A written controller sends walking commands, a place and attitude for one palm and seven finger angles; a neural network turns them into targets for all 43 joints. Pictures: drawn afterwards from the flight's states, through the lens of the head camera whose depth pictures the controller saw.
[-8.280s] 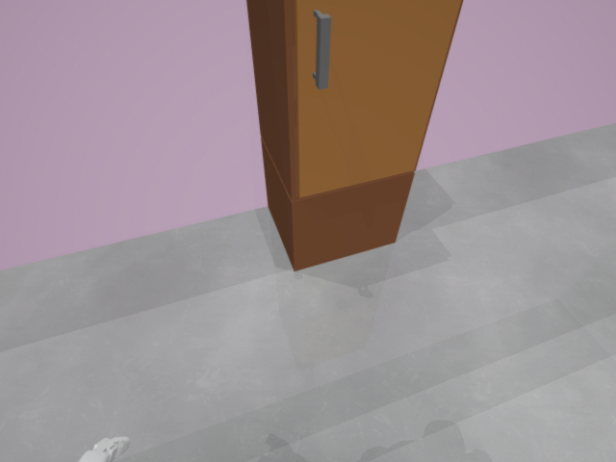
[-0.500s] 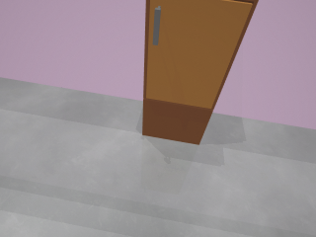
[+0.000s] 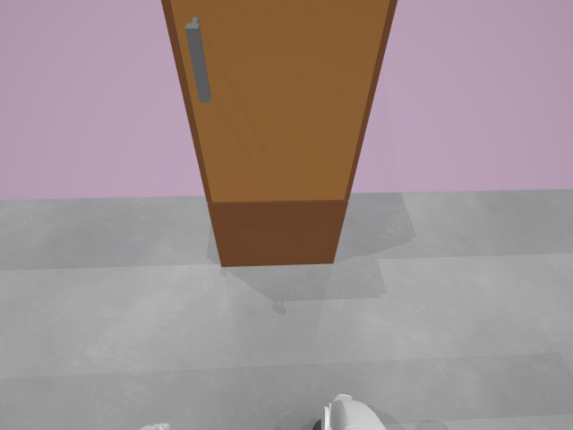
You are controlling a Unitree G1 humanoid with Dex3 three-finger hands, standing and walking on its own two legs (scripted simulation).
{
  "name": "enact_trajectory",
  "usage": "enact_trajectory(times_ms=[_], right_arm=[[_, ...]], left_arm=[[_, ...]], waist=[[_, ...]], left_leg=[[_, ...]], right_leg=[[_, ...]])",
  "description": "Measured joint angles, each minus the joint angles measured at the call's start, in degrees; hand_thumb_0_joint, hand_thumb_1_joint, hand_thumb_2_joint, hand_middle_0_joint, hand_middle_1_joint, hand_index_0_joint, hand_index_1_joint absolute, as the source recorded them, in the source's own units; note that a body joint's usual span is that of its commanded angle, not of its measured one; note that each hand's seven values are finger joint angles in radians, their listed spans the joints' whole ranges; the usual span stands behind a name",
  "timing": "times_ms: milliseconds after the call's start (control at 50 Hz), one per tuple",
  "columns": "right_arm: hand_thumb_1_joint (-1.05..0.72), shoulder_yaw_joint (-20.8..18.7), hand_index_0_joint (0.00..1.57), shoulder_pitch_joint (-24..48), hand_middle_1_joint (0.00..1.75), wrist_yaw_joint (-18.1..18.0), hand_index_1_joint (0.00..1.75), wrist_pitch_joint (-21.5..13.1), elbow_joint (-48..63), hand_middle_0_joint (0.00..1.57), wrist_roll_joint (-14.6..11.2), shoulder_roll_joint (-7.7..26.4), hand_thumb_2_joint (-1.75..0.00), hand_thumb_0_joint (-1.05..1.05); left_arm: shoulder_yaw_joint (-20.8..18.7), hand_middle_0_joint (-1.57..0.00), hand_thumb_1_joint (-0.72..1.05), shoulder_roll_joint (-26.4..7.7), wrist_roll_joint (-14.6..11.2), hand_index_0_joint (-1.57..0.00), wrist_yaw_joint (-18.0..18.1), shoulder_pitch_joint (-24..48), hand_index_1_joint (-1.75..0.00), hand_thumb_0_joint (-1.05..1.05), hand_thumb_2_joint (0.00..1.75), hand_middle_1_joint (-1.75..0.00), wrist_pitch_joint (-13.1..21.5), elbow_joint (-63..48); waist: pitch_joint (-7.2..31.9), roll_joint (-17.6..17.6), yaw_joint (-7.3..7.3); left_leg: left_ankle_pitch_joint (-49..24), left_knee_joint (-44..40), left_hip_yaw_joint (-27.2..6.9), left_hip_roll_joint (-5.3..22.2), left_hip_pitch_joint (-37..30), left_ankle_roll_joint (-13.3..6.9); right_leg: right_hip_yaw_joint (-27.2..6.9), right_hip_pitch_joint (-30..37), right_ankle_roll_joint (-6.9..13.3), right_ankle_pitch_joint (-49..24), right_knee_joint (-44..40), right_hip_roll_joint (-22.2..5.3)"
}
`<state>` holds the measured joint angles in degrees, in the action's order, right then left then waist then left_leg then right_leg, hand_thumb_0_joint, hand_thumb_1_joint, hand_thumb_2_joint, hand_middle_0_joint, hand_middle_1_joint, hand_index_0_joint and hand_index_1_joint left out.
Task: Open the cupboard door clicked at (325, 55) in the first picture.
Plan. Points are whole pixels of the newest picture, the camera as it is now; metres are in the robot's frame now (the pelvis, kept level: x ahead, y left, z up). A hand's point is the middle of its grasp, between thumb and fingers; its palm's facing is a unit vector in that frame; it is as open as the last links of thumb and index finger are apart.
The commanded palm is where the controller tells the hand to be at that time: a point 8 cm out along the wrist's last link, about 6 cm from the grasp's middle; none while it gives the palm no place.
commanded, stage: take the last steps up to it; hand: left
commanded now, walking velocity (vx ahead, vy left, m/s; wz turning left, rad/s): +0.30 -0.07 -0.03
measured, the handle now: (200, 60) +0.77 +0.17 +0.12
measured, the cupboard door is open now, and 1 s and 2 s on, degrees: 0 0 0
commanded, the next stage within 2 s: come to a stop and stand still in 0.40 s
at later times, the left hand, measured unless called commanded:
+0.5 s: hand out of the picture +0.14 +0.12 -0.17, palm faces +0.10 -0.98 -0.17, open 7.3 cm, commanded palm none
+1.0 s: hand (218, 385) +0.22 +0.11 -0.17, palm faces +0.06 -0.95 -0.30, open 7.4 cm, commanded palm none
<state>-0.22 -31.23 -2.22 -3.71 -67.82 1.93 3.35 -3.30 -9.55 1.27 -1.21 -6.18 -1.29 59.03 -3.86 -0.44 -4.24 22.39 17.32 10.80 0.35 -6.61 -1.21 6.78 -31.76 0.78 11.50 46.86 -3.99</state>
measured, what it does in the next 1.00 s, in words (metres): walks ahead: right foot, then left foot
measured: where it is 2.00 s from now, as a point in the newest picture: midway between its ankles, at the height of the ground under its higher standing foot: outside the picture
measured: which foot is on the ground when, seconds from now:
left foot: down 0.00-0.08, up 0.10-0.56, down 0.58-0.96, up 0.98-1.00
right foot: up 0.00-0.08, down 0.10-0.62, up 0.64-0.94, down 0.96-1.00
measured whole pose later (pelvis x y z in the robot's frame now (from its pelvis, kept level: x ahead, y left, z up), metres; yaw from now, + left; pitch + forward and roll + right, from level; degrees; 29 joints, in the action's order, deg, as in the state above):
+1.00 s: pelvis +0.18 -0.09 -0.01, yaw -1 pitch -2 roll +2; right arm -4.5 -7.9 -0.8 3.4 -58.8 1.0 11.9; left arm -3.3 -10.5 2.0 1.6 -13.9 -0.5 57.4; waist -3.4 2.1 1.3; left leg 20.7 38.7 3.4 5.2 22.0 2.0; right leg 3.6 -17.0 0.6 19.6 38.5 -3.0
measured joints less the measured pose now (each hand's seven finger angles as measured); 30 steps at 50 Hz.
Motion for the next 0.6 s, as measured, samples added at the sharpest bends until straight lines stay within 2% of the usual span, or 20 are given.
enact_trajectory(times_ms=[40,80,100,160,180,220,300,380,440,520,560,580,600], right_arm=[[-0.91,-0.1,0.2,-0.6,0.3,0.1,0.3,0.2,-0.6,0.21,0.0,0.0,-0.9,0.0],[-0.91,-0.3,0.2,-1.4,0.3,0.4,0.3,0.7,-1.4,0.21,-0.4,0.0,-0.9,0.0],[-0.91,-0.5,0.2,-1.6,0.3,0.7,0.3,1.0,-1.8,0.21,-0.7,-0.2,-0.9,0.0],[-0.9,-1.2,0.2,1.6,0.3,1.1,0.3,2.3,-1.2,0.21,-1.6,0.8,-0.9,0.0],[-0.91,-1.6,0.2,3.0,0.3,1.1,0.3,2.6,-0.5,0.21,-1.6,1.3,-0.9,0.01],[-0.91,-2.3,0.2,6.0,0.3,1.2,0.3,2.9,1.5,0.21,-1.1,2.5,-0.9,0.01],[-0.91,-3.2,0.19,12.5,0.3,1.3,0.3,3.0,6.0,0.2,-0.2,5.2,-0.9,0.0],[-0.91,-3.4,0.19,18.0,0.3,1.9,0.3,2.8,9.1,0.2,-0.2,6.6,-0.9,0.0],[-0.91,-3.1,0.19,21.0,0.3,2.3,0.3,2.7,9.9,0.2,-0.3,6.6,-0.9,0.0],[-0.91,-2.3,0.19,23.7,0.3,2.6,0.3,2.3,9.8,0.2,-0.5,5.8,-0.9,0.0],[-0.91,-1.7,0.19,24.6,0.3,2.4,0.3,1.9,9.5,0.2,-0.5,5.3,-0.9,0.0],[-0.91,-1.3,0.19,24.9,0.3,2.2,0.3,1.4,9.3,0.2,-0.5,5.0,-0.9,0.0],[-0.91,-1.0,0.19,25.2,0.3,1.8,0.3,1.0,8.9,0.2,-0.5,4.4,-0.9,0.0]], left_arm=[[0.4,-0.2,0.91,0.5,-0.1,-0.2,0.0,1.2,-0.29,0.0,0.9,-0.3,0.8,-0.7],[0.6,-0.2,0.91,0.8,0.0,-0.2,-0.1,1.4,-0.29,0.0,0.9,-0.3,2.3,-1.3],[0.6,-0.2,0.91,0.7,0.1,-0.2,0.0,1.2,-0.29,0.0,0.9,-0.3,3.4,-1.5],[0.6,-0.2,0.91,1.4,-0.4,-0.2,0.7,-0.1,-0.29,0.0,0.9,-0.3,5.0,-1.1],[0.7,-0.2,0.91,1.6,-0.5,-0.2,0.9,-1.0,-0.3,0.0,0.9,-0.3,4.8,-0.6],[-0.7,-0.21,0.94,1.3,-1.3,-0.21,2.3,-2.5,-0.3,-0.02,0.9,-0.3,5.2,-0.6],[-0.3,-0.21,0.96,0.0,-0.3,-0.2,2.8,-5.9,-0.3,-0.03,0.9,-0.3,5.1,1.2],[0.4,-0.2,0.94,0.3,0.0,-0.2,2.3,-9.6,-0.3,-0.02,0.9,-0.3,5.0,3.3],[0.9,-0.2,0.93,1.1,0.0,-0.2,1.9,-11.8,-0.29,-0.01,0.9,-0.3,5.1,4.5],[1.4,-0.2,0.92,2.3,0.1,-0.2,1.8,-14.4,-0.3,0.0,0.9,-0.3,5.0,5.7],[1.6,-0.2,0.91,2.9,0.0,-0.2,2.0,-15.7,-0.3,0.0,0.9,-0.3,4.7,6.4],[1.8,-0.2,0.91,3.2,-0.1,-0.2,2.2,-16.3,-0.3,0.0,0.9,-0.3,4.4,6.7],[2.0,-0.2,0.91,3.3,-0.4,-0.2,2.4,-16.5,-0.3,0.0,0.9,-0.3,4.0,7.3]], waist=[[-0.9,0.8,-0.48],[-1.1,1.0,-0.14],[-0.9,0.3,0.46],[-1.7,0.6,1.36],[-1.5,0.7,1.62],[-0.6,1.1,2.36],[1.4,2.2,2.77],[2.8,2.7,3.5],[3.0,2.5,4.75],[2.6,1.7,6.81],[2.2,1.3,7.65],[2.0,1.3,7.92],[1.7,0.4,8.03]], left_leg=[[2.4,2.1,0.2,1.4,-0.4,1.0],[5.4,8.6,0.3,3.0,0.7,1.8],[6.4,15.7,0.2,3.7,3.2,1.9],[7.1,45.4,-5.8,4.1,15.9,0.8],[5.4,51.3,-6.8,4.1,19.9,0.5],[1.3,56.1,-7.8,4.9,27.1,0.3],[-4.2,50.6,-8.1,6.8,35.8,1.1],[-7.3,39.9,-7.7,7.6,37.8,2.4],[-8.3,31.9,-7.2,7.4,36.3,2.8],[-7.6,23.1,-6.3,5.8,31.9,2.4],[-10.7,17.2,-5.7,4.7,28.1,2.4],[-15.2,14.2,-5.3,4.4,25.9,1.8],[-14.0,13.9,-4.8,3.8,24.9,1.0]], right_leg=[[1.1,2.6,1.3,1.6,-5.6,1.3],[2.2,7.1,2.5,-0.2,-11.5,2.8],[2.4,8.6,3.8,-3.5,-12.9,2.8],[3.1,10.5,5.1,1.4,-10.0,3.9],[3.3,11.9,5.1,2.4,-11.0,4.2],[3.7,14.5,4.7,2.2,-14.3,4.8],[4.0,18.7,4.9,1.2,-20.4,5.8],[3.7,21.8,4.8,1.6,-23.7,6.3],[3.6,23.7,4.4,2.5,-24.9,6.5],[3.5,26.0,3.6,5.0,-24.4,6.3],[3.4,26.6,2.8,7.0,-22.7,6.0],[3.2,26.5,2.3,8.5,-20.7,5.8],[2.8,26.0,1.8,10.0,-18.1,5.0]])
